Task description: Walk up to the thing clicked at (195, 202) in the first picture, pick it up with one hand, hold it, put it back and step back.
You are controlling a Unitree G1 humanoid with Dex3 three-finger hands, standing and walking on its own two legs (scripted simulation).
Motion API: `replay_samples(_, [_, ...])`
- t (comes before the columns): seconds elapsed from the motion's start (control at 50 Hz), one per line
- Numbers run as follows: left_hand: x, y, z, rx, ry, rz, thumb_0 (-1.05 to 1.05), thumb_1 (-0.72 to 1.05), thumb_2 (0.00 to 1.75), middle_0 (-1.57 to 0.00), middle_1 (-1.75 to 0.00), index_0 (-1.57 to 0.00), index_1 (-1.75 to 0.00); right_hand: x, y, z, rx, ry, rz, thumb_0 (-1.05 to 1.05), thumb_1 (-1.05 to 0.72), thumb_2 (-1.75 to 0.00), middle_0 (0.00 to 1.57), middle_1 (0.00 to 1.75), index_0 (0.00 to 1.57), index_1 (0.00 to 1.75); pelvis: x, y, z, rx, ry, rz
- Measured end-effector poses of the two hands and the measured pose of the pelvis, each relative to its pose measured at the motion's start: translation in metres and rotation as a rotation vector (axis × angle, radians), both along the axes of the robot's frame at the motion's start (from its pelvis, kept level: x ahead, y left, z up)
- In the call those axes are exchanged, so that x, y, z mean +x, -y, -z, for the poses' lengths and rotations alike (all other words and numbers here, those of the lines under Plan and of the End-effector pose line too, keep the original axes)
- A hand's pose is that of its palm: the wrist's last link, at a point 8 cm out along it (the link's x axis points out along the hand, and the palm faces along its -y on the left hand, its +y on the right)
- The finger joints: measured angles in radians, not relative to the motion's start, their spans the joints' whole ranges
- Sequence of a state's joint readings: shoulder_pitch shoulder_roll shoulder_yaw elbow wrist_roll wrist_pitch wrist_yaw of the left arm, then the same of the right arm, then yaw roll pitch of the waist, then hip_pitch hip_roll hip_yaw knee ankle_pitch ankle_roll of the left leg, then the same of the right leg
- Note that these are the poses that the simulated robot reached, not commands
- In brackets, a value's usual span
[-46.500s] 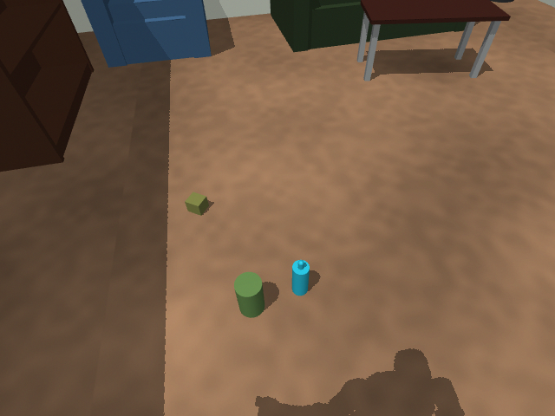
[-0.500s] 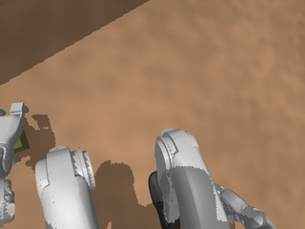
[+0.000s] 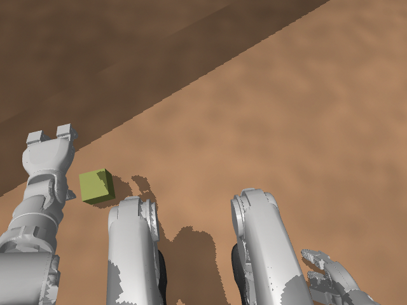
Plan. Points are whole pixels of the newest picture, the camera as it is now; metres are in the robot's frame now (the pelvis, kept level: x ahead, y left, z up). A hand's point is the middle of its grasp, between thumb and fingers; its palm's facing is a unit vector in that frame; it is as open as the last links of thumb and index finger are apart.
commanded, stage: withdraw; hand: left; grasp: from above
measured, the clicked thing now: (97, 186) +0.41 +0.31 -0.33
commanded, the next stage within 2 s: home in 0.42 s
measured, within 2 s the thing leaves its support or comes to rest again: neither
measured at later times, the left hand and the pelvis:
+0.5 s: hand (78, 182) +0.39 +0.31 -0.19, palm faces -0.37 -0.04 -0.93, open 13.7 cm; pelvis -0.02 +0.00 -0.04, yaw +0 degrees
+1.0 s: hand (55, 185) +0.34 +0.28 -0.02, palm faces -0.34 -0.44 -0.83, open 9.6 cm; pelvis +0.00 +0.00 +0.09, yaw +2 degrees
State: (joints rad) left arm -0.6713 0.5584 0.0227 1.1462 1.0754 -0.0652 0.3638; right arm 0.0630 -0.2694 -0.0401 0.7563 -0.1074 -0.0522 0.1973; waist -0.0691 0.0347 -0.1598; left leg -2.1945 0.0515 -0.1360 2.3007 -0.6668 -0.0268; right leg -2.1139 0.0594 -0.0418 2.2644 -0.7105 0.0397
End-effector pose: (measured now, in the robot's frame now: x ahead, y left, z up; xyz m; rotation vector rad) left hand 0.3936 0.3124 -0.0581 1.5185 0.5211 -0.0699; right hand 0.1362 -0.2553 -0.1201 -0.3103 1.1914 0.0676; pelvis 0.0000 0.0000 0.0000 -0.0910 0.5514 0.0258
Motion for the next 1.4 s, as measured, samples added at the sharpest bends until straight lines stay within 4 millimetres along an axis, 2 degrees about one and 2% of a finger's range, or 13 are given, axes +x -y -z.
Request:
replay_samples(0.1, [-0.011, 0.007, -0.015, -0.037, -0.115, 0.051, 0.0, -0.5, 0.99, -0.11, -0.97, -0.09, -0.98, -0.011, 0.011, -0.026, -0.051, 0.008, 0.017, 0.0, -0.91, -0.9, 0.21, 0.3, 0.2, 0.3, -0.009, 0.003, -0.019, 0.009, 0.022, -0.009])
replay_samples(0.24, [-0.032, 0.012, 0.012, -0.092, -0.164, 0.149, 0.0, -0.49, 0.97, -0.14, -0.95, -0.12, -0.96, -0.035, 0.03, -0.043, -0.169, -0.048, 0.009, 0.0, -0.91, -0.9, 0.21, 0.3, 0.2, 0.3, -0.017, 0.004, -0.019, 0.003, 0.031, -0.014])
replay_samples(0.34, [-0.037, 0.01, 0.048, -0.093, -0.151, 0.206, 0.0, -0.47, 0.96, -0.16, -0.94, -0.15, -0.95, -0.046, 0.034, -0.031, -0.226, -0.087, -0.012, 0.0, -0.91, -0.9, 0.21, 0.3, 0.2, 0.3, -0.019, 0.002, 0.002, -0.003, 0.043, -0.014])
replay_samples(0.46, [-0.016, 0.003, 0.072, -0.065, -0.043, 0.212, 0.0, -0.46, 0.94, -0.17, -0.93, -0.16, -0.94, -0.054, 0.023, -0.001, -0.228, -0.102, -0.027, 0.0, -0.91, -0.9, 0.21, 0.3, 0.2, 0.3, -0.02, -0.002, 0.031, -0.018, 0.066, -0.016])
replay_samples(0.58, [0.018, -0.003, 0.058, -0.007, 0.051, 0.155, 0.0, -0.43, 0.95, -0.19, -0.92, -0.18, -0.91, -0.064, -0.001, 0.022, -0.151, -0.122, -0.002, 0.0, -0.91, -0.89, 0.21, 0.3, 0.2, 0.3, -0.016, -0.006, 0.04, -0.027, 0.049, -0.015])
replay_samples(0.66, [0.033, -0.002, 0.037, 0.016, 0.047, 0.114, 0.0, -0.4, 0.94, -0.21, -0.89, -0.2, -0.88, -0.071, -0.016, 0.023, -0.082, -0.139, 0.035, 0.0, -0.91, -0.89, 0.21, 0.3, 0.2, 0.3, -0.011, -0.009, 0.03, -0.031, 0.014, -0.011])
replay_samples(0.72, [0.035, 0.003, 0.021, 0.002, 0.02, 0.089, 0.0, -0.34, 0.95, -0.22, -0.84, -0.21, -0.84, -0.075, -0.023, 0.015, -0.04, -0.153, 0.07, 0.0, -0.9, -0.89, 0.21, 0.3, 0.21, 0.3, -0.007, -0.01, 0.015, -0.028, -0.007, -0.011])
replay_samples(0.82, [0.021, 0.012, -0.016, -0.097, 0.015, 0.042, 0.0, -0.13, 0.95, -0.23, -0.74, -0.21, -0.74, -0.071, -0.023, -0.014, -0.007, -0.147, 0.122, 0.0, -0.9, -0.89, 0.21, 0.3, 0.21, 0.3, -0.002, -0.009, -0.019, -0.018, -0.02, -0.014])
replay_samples(0.9, [-0.007, 0.016, -0.048, -0.207, 0.007, -0.008, 0.0, 0.1, 0.93, -0.23, -0.61, -0.21, -0.62, -0.052, -0.014, -0.049, -0.02, -0.098, 0.143, 0.0, -0.9, -0.89, 0.21, 0.3, 0.21, 0.3, 0.0, -0.007, -0.051, -0.009, -0.023, -0.02])
replay_samples(1.1, [-0.096, 0.017, -0.127, -0.505, -0.003, -0.217, 0.0, 0.68, 0.89, -0.22, -0.37, -0.21, -0.37, 0.045, -0.002, -0.154, -0.096, 0.174, 0.06, 0.01, -0.91, -0.89, 0.21, 0.3, 0.2, 0.3, 0.005, -0.004, -0.131, 0.005, 0.033, -0.053])
replay_samples(1.18, [-0.122, 0.019, -0.159, -0.605, 0.005, -0.316, 0.0, 0.79, 0.89, -0.22, -0.33, -0.21, -0.34, 0.084, -0.012, -0.196, -0.088, 0.308, 0.028, 0.0, -0.91, -0.89, 0.2, 0.3, 0.2, 0.3, 0.008, -0.004, -0.159, 0.012, 0.066, -0.066])
replay_samples(1.26, [-0.142, 0.026, -0.192, -0.708, 0.013, -0.406, 0.0, 0.85, 0.9, -0.22, -0.32, -0.21, -0.32, 0.11, -0.028, -0.233, -0.054, 0.419, 0.009, 0.0, -0.91, -0.9, 0.2, 0.3, 0.2, 0.3, 0.013, -0.003, -0.187, 0.019, 0.102, -0.077])
replay_samples(1.4, [-0.167, 0.041, -0.25, -0.894, 0.02, -0.571, 0.01, 0.89, 0.9, -0.21, -0.31, -0.21, -0.31, 0.123, -0.052, -0.29, 0.013, 0.507, 0.02, 0.0, -0.91, -0.89, 0.21, 0.3, 0.2, 0.3, 0.028, -0.004, -0.238, 0.033, 0.165, -0.092])
